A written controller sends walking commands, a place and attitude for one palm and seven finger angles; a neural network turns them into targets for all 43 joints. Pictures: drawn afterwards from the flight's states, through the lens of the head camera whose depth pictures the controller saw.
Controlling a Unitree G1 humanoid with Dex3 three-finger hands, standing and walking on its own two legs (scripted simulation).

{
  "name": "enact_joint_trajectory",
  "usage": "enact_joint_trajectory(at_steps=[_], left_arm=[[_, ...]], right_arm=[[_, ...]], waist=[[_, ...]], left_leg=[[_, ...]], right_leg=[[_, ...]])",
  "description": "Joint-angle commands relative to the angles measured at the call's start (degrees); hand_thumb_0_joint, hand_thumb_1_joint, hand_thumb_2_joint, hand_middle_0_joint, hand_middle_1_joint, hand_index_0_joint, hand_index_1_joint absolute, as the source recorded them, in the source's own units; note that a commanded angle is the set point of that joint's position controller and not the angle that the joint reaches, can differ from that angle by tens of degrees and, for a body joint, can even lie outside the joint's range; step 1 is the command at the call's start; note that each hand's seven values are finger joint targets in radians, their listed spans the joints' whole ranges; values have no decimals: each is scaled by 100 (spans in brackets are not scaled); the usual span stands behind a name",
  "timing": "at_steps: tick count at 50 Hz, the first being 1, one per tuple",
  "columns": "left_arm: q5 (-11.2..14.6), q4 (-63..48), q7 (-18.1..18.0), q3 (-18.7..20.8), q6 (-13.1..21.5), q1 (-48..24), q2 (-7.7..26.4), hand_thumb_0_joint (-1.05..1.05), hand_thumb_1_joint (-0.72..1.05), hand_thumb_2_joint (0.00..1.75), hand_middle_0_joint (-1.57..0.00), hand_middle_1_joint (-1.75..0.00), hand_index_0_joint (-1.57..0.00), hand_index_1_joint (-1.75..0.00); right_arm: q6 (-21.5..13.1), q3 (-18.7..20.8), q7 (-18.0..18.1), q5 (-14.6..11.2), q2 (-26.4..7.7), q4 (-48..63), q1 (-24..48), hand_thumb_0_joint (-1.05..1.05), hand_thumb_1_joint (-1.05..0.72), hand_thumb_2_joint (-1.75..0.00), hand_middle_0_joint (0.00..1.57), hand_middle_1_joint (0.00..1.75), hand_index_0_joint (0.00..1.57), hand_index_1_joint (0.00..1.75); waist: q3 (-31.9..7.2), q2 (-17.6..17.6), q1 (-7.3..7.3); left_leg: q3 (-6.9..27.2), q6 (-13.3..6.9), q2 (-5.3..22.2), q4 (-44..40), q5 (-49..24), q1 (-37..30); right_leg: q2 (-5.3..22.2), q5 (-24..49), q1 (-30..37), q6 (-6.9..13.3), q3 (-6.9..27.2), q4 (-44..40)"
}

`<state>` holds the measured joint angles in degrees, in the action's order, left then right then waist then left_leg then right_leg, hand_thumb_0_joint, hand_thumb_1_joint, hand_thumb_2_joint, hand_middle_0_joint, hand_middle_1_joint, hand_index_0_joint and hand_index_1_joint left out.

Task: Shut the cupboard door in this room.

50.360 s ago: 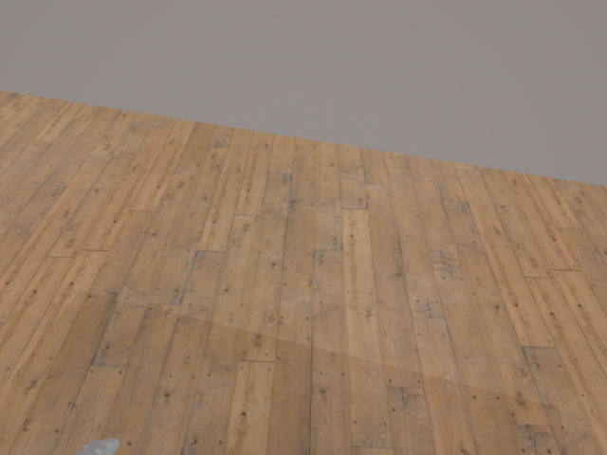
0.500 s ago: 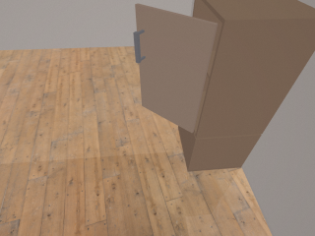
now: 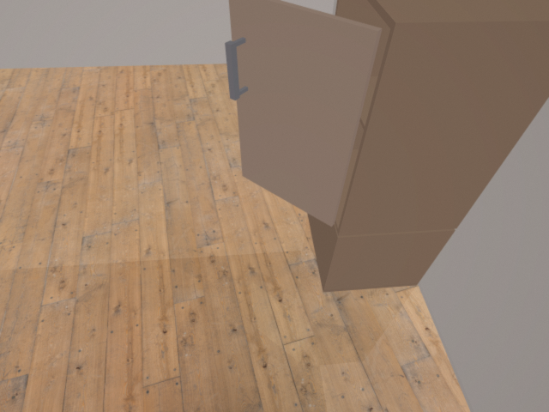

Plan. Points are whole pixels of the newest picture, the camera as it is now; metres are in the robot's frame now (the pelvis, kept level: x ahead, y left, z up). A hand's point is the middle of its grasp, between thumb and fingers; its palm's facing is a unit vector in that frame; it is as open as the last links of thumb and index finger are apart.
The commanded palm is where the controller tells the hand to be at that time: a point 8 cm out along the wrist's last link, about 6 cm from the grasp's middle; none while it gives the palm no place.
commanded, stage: look to check the result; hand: left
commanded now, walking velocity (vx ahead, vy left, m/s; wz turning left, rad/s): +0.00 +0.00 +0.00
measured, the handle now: (237, 69) +0.89 +0.14 +0.06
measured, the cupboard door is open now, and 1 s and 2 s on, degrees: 47 47 47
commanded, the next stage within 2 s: walk to a spot facing it in 0.26 s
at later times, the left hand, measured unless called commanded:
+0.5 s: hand out of the picture -0.03 +0.16 -0.18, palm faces +0.06 -0.98 -0.18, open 7.4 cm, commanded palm none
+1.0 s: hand out of the picture +0.03 +0.26 -0.16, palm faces +0.30 -0.92 -0.27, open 7.4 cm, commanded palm none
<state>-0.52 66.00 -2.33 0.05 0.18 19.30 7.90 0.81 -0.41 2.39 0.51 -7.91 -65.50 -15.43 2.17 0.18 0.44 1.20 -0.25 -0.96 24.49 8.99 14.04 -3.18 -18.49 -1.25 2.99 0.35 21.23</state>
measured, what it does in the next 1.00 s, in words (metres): lifts its right foot, turning left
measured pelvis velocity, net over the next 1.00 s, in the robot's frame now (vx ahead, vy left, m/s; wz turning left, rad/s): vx -0.02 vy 0.01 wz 0.33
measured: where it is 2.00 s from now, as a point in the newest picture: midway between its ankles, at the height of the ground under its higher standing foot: outside the picture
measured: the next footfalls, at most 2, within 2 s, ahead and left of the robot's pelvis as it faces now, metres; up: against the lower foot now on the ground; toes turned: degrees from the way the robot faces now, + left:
right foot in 1.14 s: +0.06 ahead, -0.13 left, +0.00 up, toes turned +26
left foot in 1.46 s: -0.03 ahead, +0.12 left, +0.00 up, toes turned +43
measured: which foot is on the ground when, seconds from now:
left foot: down 0.00-1.00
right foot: down 0.00-0.72, up 0.74-1.00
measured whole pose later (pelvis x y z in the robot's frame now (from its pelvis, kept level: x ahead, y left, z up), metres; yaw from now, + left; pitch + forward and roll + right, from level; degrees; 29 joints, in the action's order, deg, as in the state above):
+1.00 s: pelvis -0.02 +0.01 +0.00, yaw +19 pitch +2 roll -3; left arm -1.9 49.8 -0.9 4.4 -2.1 7.2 14.5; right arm 2.8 3.3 0.1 1.9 -12.4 -54.0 -12.7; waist 4.3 -1.5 2.3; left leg 6.8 -2.4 -2.5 26.0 6.2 21.6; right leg 1.1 -24.9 -23.8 -2.7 0.5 51.1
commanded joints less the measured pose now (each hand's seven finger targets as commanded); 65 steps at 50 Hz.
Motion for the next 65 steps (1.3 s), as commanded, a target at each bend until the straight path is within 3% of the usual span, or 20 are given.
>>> enact_joint_trajectory(at_steps=[1,20,26,28,30,33,34,35,36,38,43,50,54,55,56,57,58,60,62,65], left_arm=[[23,-58,-58,79,38,609,490,0,90,90,-20,-30,-20,-30],[18,-53,-62,92,53,712,480,0,90,90,-20,-30,-20,-30],[-20,-385,-84,320,-49,530,804,0,90,90,-20,-30,-20,-30],[-61,-561,-78,373,-58,371,902,0,90,90,-20,-30,-20,-30],[-123,-769,-78,452,-54,135,1036,0,90,90,-20,-30,-20,-30],[-91,-957,-49,563,-39,-84,1289,0,90,90,-20,-30,-20,-30],[-35,-1049,-20,575,-55,-11,1266,0,90,90,-20,-30,-20,-30],[41,-1230,-8,544,-74,159,989,0,90,90,-20,-30,-20,-30],[-11,-1397,-49,486,-92,-144,930,0,90,90,-20,-30,-20,-30],[-60,-1592,-21,516,-176,-775,961,0,90,90,-20,-30,-20,-30],[-99,-1686,106,524,-171,-659,898,0,90,90,-20,-30,-20,-30],[-109,-1972,105,512,-193,-813,1016,0,90,90,-20,-30,-20,-30],[-71,-1833,79,572,-184,4,1256,0,90,90,-20,-30,-20,-30],[-121,-1815,49,642,-149,187,1557,0,90,90,-20,-30,-20,-30],[-224,-1951,-3,751,-113,-7,2109,0,90,90,-20,-30,-20,-30],[-156,-2173,-45,641,-139,-889,2126,0,90,90,-20,-30,-20,-30],[-138,-2249,-55,646,-90,-1215,1904,0,90,90,-20,-30,-20,-30],[-132,-2161,-14,502,22,-1293,1384,0,90,90,-20,-30,-20,-30],[-137,-2007,-21,527,63,-851,1429,0,90,90,-20,-30,-20,-30],[-135,-1808,-17,609,34,-18,1659,0,90,90,-20,-30,-20,-30]], right_arm=[[-71,81,49,12,-573,115,-306,0,-90,-90,20,30,20,30],[-83,91,52,9,-571,159,-295,0,-90,-90,20,30,20,30],[60,210,-11,28,-614,438,-158,0,-90,-90,20,30,20,30],[130,288,-52,50,-630,620,11,0,-90,-90,20,30,20,30],[159,356,-106,49,-636,806,163,0,-90,-90,20,30,20,30],[122,362,-160,66,-616,890,-166,0,-90,-90,20,30,20,30],[73,392,-165,107,-820,870,-542,0,-90,-90,20,30,20,30],[23,469,-126,167,-1283,924,-792,0,-90,-90,20,30,20,30],[64,510,-111,131,-1419,869,-923,0,-90,-90,20,30,20,30],[55,529,-88,158,-1463,1088,-466,0,-90,-90,20,30,20,30],[29,554,-86,166,-1522,1329,60,0,-90,-90,20,30,20,30],[147,715,-171,175,-1689,1517,87,0,-90,-90,20,30,20,30],[226,765,-191,127,-1580,1794,519,0,-90,-90,20,30,20,30],[262,749,-219,70,-1313,1853,542,0,-90,-90,20,30,20,30],[261,709,-240,32,-896,1939,400,0,-90,-90,20,30,20,30],[240,761,-270,126,-1195,1936,375,0,-90,-90,20,30,20,30],[287,748,-307,155,-1114,1920,162,0,-90,-90,20,30,20,30],[246,704,-377,115,-1104,1845,253,0,-90,-90,20,30,20,30],[212,617,-398,47,-1013,1955,542,0,-90,-90,20,30,20,30],[187,480,-414,44,-838,2038,1055,0,-90,-90,20,30,20,30]], waist=[[345,97,-19],[351,58,-28],[465,411,-57],[680,837,-71],[802,696,-28],[423,349,164],[39,-271,277],[-264,-1622,256],[-393,-1398,334],[93,-641,250],[-205,-518,30],[-505,-1081,142],[-566,-1021,-244],[-465,-317,-303],[-238,1338,-257],[128,859,4],[-93,516,240],[276,1133,306],[98,1136,120],[-196,1087,-279]], left_leg=[[407,-190,544,-137,-963,-506],[433,-200,521,-135,-929,-472],[266,-123,231,860,-492,474],[-33,-10,163,1850,794,870],[-170,58,305,2529,1731,1246],[-424,24,286,1155,826,584],[110,-246,516,485,-1113,-148],[2030,-1058,1693,81,-3212,-720],[2787,-1406,2130,-730,-2121,-339],[3073,-1306,2088,-1164,768,593],[2186,-898,1304,-1105,1073,454],[2443,-767,971,-973,945,51],[2226,-394,445,-650,1138,953],[1767,-63,-41,155,1701,1719],[578,397,-833,2340,2040,2524],[593,309,-424,3762,2239,2310],[528,241,-221,4492,1947,2101],[252,306,68,4710,1430,2290],[-64,361,118,4049,1520,2241],[-533,331,48,2751,1634,1887]], right_leg=[[823,1345,-877,-77,480,-505],[840,1337,-794,-91,447,-459],[1432,1427,-686,227,463,-108],[1956,1985,-843,601,670,-200],[2327,2845,-792,936,639,-25],[2045,4093,-516,490,-184,1339],[1599,3444,-966,24,-597,2341],[793,856,-1973,-429,-903,3604],[447,-1912,-2048,-323,-385,4370],[746,-1412,-2415,-332,186,4629],[574,-615,-2380,-507,11,3623],[235,-716,-2177,-585,-73,2617],[84,-183,-527,-462,-237,560],[793,-560,5,-191,483,-405],[2630,-1784,-282,538,2680,-1435],[3270,-1063,-1428,816,2537,-1359],[2864,-759,-1591,791,1959,-976],[2118,1384,-1283,536,761,-358],[2066,3478,-522,471,187,196],[2060,4762,313,308,-131,651]])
